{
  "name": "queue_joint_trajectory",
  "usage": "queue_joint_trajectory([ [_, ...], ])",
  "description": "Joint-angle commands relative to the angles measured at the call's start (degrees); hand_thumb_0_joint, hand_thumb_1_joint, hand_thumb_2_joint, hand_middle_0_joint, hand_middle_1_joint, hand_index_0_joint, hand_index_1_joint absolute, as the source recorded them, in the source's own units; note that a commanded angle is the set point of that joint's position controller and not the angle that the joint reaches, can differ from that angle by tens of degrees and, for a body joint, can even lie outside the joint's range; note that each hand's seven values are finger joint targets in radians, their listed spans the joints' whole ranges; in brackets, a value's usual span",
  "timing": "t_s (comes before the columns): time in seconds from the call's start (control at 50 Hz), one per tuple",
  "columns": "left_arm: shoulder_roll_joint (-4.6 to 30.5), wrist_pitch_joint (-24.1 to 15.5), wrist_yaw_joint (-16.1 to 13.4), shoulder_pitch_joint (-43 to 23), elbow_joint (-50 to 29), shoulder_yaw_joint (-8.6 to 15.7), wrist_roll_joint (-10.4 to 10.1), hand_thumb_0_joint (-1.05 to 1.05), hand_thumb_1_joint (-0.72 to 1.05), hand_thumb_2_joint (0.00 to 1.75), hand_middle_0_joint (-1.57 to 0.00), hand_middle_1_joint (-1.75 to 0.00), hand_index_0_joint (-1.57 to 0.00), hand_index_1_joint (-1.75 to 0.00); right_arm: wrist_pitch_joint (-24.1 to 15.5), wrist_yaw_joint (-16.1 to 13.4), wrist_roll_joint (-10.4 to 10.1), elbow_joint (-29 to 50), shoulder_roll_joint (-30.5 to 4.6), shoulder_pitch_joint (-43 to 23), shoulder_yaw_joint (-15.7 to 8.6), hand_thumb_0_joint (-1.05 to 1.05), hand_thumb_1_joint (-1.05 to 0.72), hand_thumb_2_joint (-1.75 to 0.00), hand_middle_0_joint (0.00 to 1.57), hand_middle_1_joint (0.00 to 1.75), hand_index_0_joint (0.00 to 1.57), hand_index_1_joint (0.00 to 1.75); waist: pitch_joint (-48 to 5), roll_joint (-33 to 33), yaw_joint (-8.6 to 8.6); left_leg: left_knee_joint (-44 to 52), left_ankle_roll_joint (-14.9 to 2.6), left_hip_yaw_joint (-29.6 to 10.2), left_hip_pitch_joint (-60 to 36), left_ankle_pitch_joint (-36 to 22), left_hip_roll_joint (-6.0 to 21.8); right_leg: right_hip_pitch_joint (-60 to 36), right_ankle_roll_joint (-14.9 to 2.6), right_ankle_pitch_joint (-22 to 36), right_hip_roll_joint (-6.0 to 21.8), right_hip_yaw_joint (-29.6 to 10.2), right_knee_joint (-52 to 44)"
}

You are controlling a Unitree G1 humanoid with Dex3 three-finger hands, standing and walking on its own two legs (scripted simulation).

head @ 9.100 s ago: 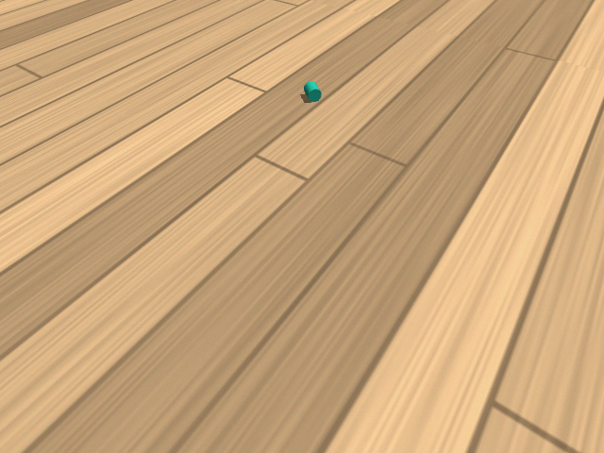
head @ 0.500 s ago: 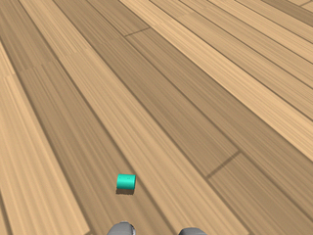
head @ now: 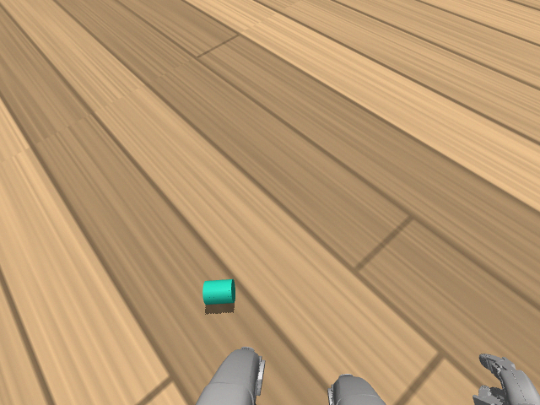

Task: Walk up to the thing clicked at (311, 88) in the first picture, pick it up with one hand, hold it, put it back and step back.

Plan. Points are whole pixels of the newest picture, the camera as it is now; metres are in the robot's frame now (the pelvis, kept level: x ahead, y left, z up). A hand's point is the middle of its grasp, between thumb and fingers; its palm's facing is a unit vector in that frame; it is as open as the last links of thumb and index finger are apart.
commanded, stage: walk up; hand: left
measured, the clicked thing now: (219, 291) +0.51 +0.27 -0.70
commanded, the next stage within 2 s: none
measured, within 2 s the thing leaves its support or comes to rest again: neither
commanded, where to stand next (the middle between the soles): +0.14 +0.02 m, yaw +3 degrees
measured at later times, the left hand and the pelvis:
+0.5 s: hand out of the picture +0.07 +0.35 -0.12, palm faces +0.06 -0.91 -0.40, open 7.4 cm; pelvis +0.04 +0.05 +0.02, yaw +5 degrees
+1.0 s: hand out of the picture +0.11 +0.29 -0.11, palm faces +0.05 -0.86 -0.51, open 7.3 cm; pelvis +0.02 +0.01 +0.00, yaw +3 degrees
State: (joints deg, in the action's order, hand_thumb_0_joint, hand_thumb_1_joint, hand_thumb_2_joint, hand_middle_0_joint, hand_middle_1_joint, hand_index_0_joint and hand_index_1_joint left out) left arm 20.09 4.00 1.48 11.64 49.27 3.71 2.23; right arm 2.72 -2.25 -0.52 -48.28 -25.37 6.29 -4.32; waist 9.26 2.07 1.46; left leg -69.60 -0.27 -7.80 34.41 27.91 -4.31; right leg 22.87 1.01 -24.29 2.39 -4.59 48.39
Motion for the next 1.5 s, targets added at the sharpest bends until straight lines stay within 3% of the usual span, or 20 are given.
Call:
queue_joint_trajectory([
  [0.0, 18.43, -5.79, -2.87, 3.92, -4.28, 6.07, 0.51, 0.0, 0.9, 0.9, -0.2, -0.3, -0.2, -0.3, -1.51, 2.07, 1.38, 2.44, -10.73, 9.03, -3.28, 0.0, -0.9, -0.9, 0.2, 0.3, 0.2, 0.3, -14.26, -12.41, 0.89, 0.62, 0.67, 1.17, 6.24, -4.69, 0.61, -20.21, -10.09, -19.83, 9.36, -17.94, -25.42],
  [0.12, 19.82, -7.94, -2.68, 11.32, -3.8, 7.17, -0.43, 0.0, 0.9, 0.9, -0.2, -0.3, -0.2, -0.3, -3.87, 4.44, 3.37, 6.19, -10.59, -1.1, -2.69, 0.0, -0.9, -0.9, 0.2, 0.3, 0.2, 0.3, -2.46, -12.28, 5.75, 16.08, 0.55, -0.03, 9.61, 1.78, 4.57, -22.92, -15.19, -5.55, 17.17, -21.3, -27.38],
  [0.26, 17.19, -6.93, -0.96, -1.01, -7.71, 4.23, -0.1, 0.0, 0.9, 0.9, -0.2, -0.3, -0.2, -0.3, -5.24, 5.34, 1.87, -2.1, -10.99, 25.01, -5.38, 0.0, -0.9, -0.9, 0.2, 0.3, 0.2, 0.3, -9.8, -4.37, -9.35, 37.97, -1.65, 11.84, -39.03, -11.06, 0.77, 10.53, -7.71, -13.04, 5.06, 0.27, -11.4],
  [0.3, 11.1, -6.43, -1.14, -0.09, -9.61, 1.9, -0.59, 0.0, 0.9, 0.9, -0.2, -0.3, -0.2, -0.3, -6.01, 3.72, 3.45, -0.39, -17.19, 28.61, -6.59, 0.0, -0.9, -0.9, 0.2, 0.3, 0.2, 0.3, -7.18, 13.67, -10.64, 52.58, -6.52, -26.34, -38.15, 20.57, 19.15, 29.08, -3.96, -12.55, -5.85, 2.29, 18.42],
  [0.34, 18.37, -6.38, -1.26, 0.39, -7.69, 2.95, -0.96, 0.0, 0.9, 0.9, -0.2, -0.3, -0.2, -0.3, -6.59, 3.2, 1.75, 3.45, -21.24, 15.27, -6.61, 0.0, -0.9, -0.9, 0.2, 0.3, 0.2, 0.3, -0.56, 3.96, -5.69, 61.35, -16.35, -38.71, -23.4, 33.64, 28.89, 24.28, -4.47, -4.29, 0.96, -5.85, 19.8],
  [0.44, 18.88, -3.15, 1.06, 7.96, -2.3, 5.03, 0.05, 0.0, 0.9, 0.9, -0.2, -0.3, -0.2, -0.3, -9.22, -0.54, 0.63, 1.58, -16.34, 15.35, -4.34, 0.0, -0.9, -0.9, 0.2, 0.3, 0.2, 0.3, 3.01, -3.79, -0.94, 51.69, -9.37, -13.1, -17.42, -6.95, 21.57, 15.87, -1.57, 6.73, 3.07, -6.01, 15.49],
  [0.52, 15.76, 0.2, 0.32, 7.07, -4.8, 5.14, -1.81, 0.0, 0.9, 0.9, -0.2, -0.3, -0.2, -0.3, -7.34, -2.3, 1.59, 4.46, -14.22, 8.15, -3.28, 0.0, -0.9, -0.9, 0.2, 0.3, 0.2, 0.3, 1.86, 5.66, 1.09, 44.43, -13.37, -0.43, -8.36, -47.15, 20.54, 7.21, 0.19, 3.27, -2.96, -6.6, 23.3],
  [0.7, 15.94, -5.07, -3.76, 7.73, -1.0, 3.3, -2.99, 0.0, 0.9, 0.9, -0.2, -0.3, -0.2, -0.3, 0.02, 1.06, 0.42, 7.43, -9.87, 4.06, -2.19, 0.0, -0.9, -0.9, 0.2, 0.3, 0.2, 0.3, -15.44, 8.28, 1.08, 15.52, -6.93, 9.09, -25.15, -33.37, 9.49, -8.18, 1.67, 21.66, -4.8, 8.22, -23.82],
  [0.74, 22.12, -6.31, -3.92, 5.42, -2.68, 5.36, -0.56, 0.0, 0.9, 0.9, -0.2, -0.3, -0.2, -0.3, 0.1, 0.98, -0.94, 7.4, -4.05, 9.76, 0.1, 0.0, -0.9, -0.9, 0.2, 0.3, 0.2, 0.3, -16.99, -13.78, -0.09, 2.38, -2.31, 6.45, -0.11, 7.43, 1.63, -24.13, -5.18, 55.01, 11.29, -18.47, -15.94],
  [0.76, 23.14, -5.73, -4.01, 4.15, -4.8, 5.08, -0.8, 0.0, 0.9, 0.9, -0.2, -0.3, -0.2, -0.3, 0.33, -0.27, -0.93, 6.93, -5.67, 10.08, -0.45, 0.0, -0.9, -0.9, 0.2, 0.3, 0.2, 0.3, -19.36, -13.47, 1.09, -4.91, -1.76, -0.25, -2.07, 12.12, 1.23, -20.6, -16.58, 63.39, 19.65, -26.2, -15.33],
  [0.78, 24.44, -5.77, -4.36, 2.34, -5.59, 5.31, -0.94, 0.0, 0.9, 0.9, -0.2, -0.3, -0.2, -0.3, 0.14, -1.24, -0.53, 7.01, -8.85, 7.74, -1.67, 0.0, -0.9, -0.9, 0.2, 0.3, 0.2, 0.3, -19.56, -15.13, 1.05, -6.69, -1.44, -2.08, -3.64, 12.97, 3.33, -16.09, -20.6, 60.86, 21.97, -30.42, -15.51],
  [0.88, 18.05, -6.31, -6.89, 5.19, -3.72, 4.23, -1.48, 0.0, 0.9, 0.9, -0.2, -0.3, -0.2, -0.3, 1.23, 0.54, 0.7, 6.83, -9.69, 5.81, -2.69, 0.0, -0.9, -0.9, 0.2, 0.3, 0.2, 0.3, -18.57, -7.88, 0.68, -10.99, 0.77, -4.45, 0.32, 1.34, 1.83, -16.99, -14.71, 39.72, 12.08, -18.19, -11.82],
  [1.0, 17.84, -7.26, -4.61, 1.86, -6.17, 4.66, 1.0, 0.0, 0.9, 0.9, -0.2, -0.3, -0.2, -0.3, -1.73, 2.86, 1.41, 4.08, -9.6, 4.72, -2.31, 0.0, -0.9, -0.9, 0.2, 0.3, 0.2, 0.3, -12.9, -19.9, 2.16, 19.33, 0.97, 5.65, -4.28, 6.9, 4.05, -10.55, -15.18, -12.71, 10.14, -16.06, -22.56],
  [1.08, 14.83, -5.08, -3.31, -0.11, -4.58, 3.1, -1.16, 0.0, 0.9, 0.9, -0.2, -0.3, -0.2, -0.3, -3.42, 2.68, 2.6, -1.28, -8.48, 11.0, -2.42, 0.0, -0.9, -0.9, 0.2, 0.3, 0.2, 0.3, -7.11, -10.85, -1.65, 39.75, -1.12, 6.78, -28.88, -9.94, 2.64, 11.56, -7.45, -2.82, 5.21, -7.24, -9.83],
  [1.14, 17.49, -4.76, -4.84, -7.35, -5.33, 3.88, -1.67, 0.0, 0.9, 0.9, -0.2, -0.3, -0.2, -0.3, -2.75, 2.21, 1.64, 2.38, -19.95, 1.94, -4.04, 0.0, -0.9, -0.9, 0.2, 0.3, 0.2, 0.3, 4.29, 7.8, -3.94, 53.9, -16.98, -29.99, -1.21, -9.63, 29.49, 9.74, -2.19, -12.17, -4.26, -1.37, 16.5],
  [1.22, 13.78, -3.49, -3.39, 1.68, -1.82, 3.34, -2.6, 0.0, 0.9, 0.9, -0.2, -0.3, -0.2, -0.3, -4.28, 0.68, 1.85, 2.27, -11.47, 0.72, -1.94, 0.0, -0.9, -0.9, 0.2, 0.3, 0.2, 0.3, -1.97, 1.98, 1.35, 42.56, -10.76, -6.32, -14.24, -34.1, 18.1, 8.32, -3.44, -4.26, -5.88, -4.27, 20.12],
  [1.34, 14.06, -4.02, -0.88, 0.81, -2.07, 3.22, -0.83, 0.0, 0.9, 0.9, -0.2, -0.3, -0.2, -0.3, -4.88, 0.78, 2.84, 1.96, -13.55, 6.72, -3.09, 0.0, -0.9, -0.9, 0.2, 0.3, 0.2, 0.3, -13.18, 9.4, -3.38, 42.35, -11.89, -6.95, -25.56, -2.99, 16.63, 1.58, -1.38, -6.5, -2.05, 3.29, -2.69],
  [1.4, 13.36, -5.74, -1.35, 5.39, 0.58, 3.51, 0.12, 0.0, 0.9, 0.9, -0.2, -0.3, -0.2, -0.3, -4.08, 1.49, 2.36, 1.78, -11.28, 6.55, -1.81, 0.0, -0.9, -0.9, 0.2, 0.3, 0.2, 0.3, -13.99, 6.13, 0.75, 31.12, -8.58, 0.17, -19.68, -16.21, 13.18, -14.22, -4.06, 0.8, -2.96, 3.89, -26.78],
  [1.44, 21.37, -6.99, -1.99, 6.62, 0.24, 5.39, 1.12, 0.0, 0.9, 0.9, -0.2, -0.3, -0.2, -0.3, -4.37, 1.43, 1.18, 3.72, -5.0, 5.78, 0.56, 0.0, -0.9, -0.9, 0.2, 0.3, 0.2, 0.3, -9.71, -12.97, 2.27, 13.49, -1.88, 7.97, 7.9, 4.04, 1.69, -27.24, -11.01, 0.18, 13.16, -27.59, -29.88],
  [1.48, 23.43, -6.39, -1.6, 4.49, -0.37, 5.67, 0.1, 0.0, 0.9, 0.9, -0.2, -0.3, -0.2, -0.3, -5.32, 0.37, 1.86, 2.84, -12.02, 2.47, -1.75, 0.0, -0.9, -0.9, 0.2, 0.3, 0.2, 0.3, -2.1, -8.24, 2.79, 9.88, -1.77, 2.34, 1.71, 7.98, 5.61, -10.39, -19.27, -0.61, 21.57, -32.22, -30.37],
])
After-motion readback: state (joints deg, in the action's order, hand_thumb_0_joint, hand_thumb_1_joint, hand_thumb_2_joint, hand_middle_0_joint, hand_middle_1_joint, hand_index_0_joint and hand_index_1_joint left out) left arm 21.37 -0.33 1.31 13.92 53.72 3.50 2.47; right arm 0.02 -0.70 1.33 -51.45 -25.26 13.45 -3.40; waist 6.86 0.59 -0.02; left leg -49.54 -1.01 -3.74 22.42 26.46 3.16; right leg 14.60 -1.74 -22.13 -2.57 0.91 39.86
